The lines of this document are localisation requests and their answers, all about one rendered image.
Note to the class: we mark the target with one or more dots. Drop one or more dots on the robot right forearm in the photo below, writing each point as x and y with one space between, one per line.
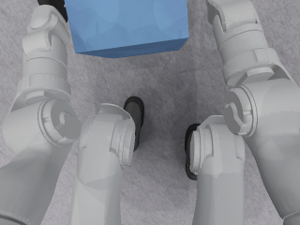
242 45

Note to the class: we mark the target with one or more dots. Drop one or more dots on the left robot hand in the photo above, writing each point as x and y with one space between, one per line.
58 4

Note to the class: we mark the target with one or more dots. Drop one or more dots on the robot foot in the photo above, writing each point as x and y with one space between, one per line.
190 129
135 107

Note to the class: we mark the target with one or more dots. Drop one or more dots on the robot right upper arm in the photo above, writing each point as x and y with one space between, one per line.
267 115

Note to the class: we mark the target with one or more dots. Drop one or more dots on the right robot foot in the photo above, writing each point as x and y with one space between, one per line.
190 129

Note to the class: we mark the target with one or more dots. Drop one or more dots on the left robot foot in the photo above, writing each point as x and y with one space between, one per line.
135 107

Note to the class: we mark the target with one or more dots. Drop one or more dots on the robot left forearm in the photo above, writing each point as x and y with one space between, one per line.
45 59

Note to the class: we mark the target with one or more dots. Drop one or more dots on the carton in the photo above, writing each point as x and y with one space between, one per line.
124 28

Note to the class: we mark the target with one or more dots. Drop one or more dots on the robot left upper arm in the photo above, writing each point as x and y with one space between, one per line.
40 136

